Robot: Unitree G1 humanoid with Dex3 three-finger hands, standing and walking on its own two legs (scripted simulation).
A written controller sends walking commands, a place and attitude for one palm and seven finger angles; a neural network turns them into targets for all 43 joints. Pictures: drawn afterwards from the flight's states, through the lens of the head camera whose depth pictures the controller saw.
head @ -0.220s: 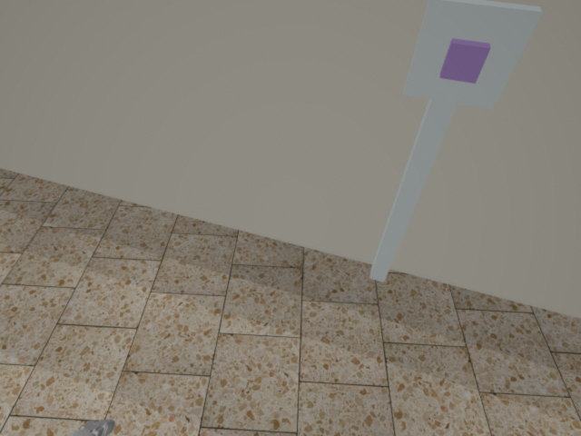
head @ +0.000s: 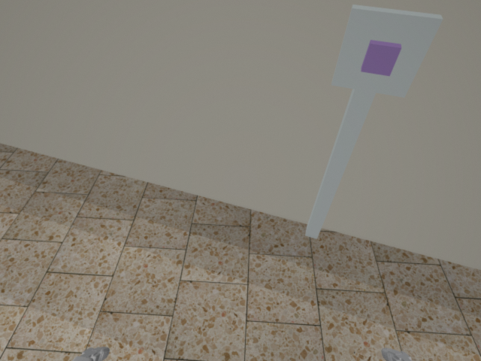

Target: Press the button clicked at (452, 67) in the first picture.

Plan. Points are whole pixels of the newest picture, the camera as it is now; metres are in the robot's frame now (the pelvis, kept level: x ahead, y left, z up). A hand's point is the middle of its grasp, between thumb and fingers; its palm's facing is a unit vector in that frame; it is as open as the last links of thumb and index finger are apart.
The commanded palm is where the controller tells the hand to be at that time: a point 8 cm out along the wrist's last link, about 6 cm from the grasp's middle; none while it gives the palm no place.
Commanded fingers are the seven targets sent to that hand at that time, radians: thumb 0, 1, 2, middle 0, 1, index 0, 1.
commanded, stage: stand and wait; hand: left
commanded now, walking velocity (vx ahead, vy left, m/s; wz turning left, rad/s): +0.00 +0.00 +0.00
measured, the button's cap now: (380, 57) +0.80 -0.30 +0.15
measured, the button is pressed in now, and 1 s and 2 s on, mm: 0 0 0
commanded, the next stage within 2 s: look at it before walking up in 0.62 s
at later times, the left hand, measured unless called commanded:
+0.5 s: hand out of the picture +0.06 +0.24 -0.15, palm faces -0.02 -0.94 -0.35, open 7.4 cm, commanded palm none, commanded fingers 0.00 0.90 0.90 -0.20 -0.30 -0.20 -0.30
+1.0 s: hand out of the picture +0.06 +0.23 -0.15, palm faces -0.03 -0.94 -0.34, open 7.4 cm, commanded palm none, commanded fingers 0.00 0.90 0.90 -0.20 -0.30 -0.20 -0.30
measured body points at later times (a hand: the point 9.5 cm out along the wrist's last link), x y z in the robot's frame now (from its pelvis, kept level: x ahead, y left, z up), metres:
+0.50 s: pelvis -0.01 -0.01 +0.00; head -0.01 -0.02 +0.45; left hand +0.06 +0.29 -0.12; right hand +0.06 -0.31 -0.13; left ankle -0.02 +0.11 -0.74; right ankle -0.02 -0.13 -0.74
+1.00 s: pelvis -0.02 -0.02 +0.01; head -0.02 -0.02 +0.46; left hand +0.06 +0.28 -0.12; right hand +0.05 -0.31 -0.13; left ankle -0.02 +0.11 -0.74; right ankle -0.02 -0.13 -0.74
